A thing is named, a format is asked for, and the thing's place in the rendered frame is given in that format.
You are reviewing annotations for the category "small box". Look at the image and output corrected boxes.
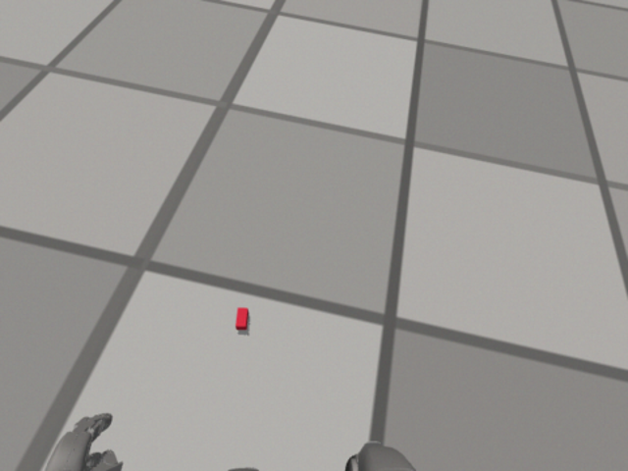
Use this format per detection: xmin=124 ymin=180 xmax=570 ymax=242
xmin=235 ymin=308 xmax=248 ymax=330

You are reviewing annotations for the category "left robot hand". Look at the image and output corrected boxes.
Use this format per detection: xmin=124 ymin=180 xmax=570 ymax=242
xmin=45 ymin=413 xmax=123 ymax=471

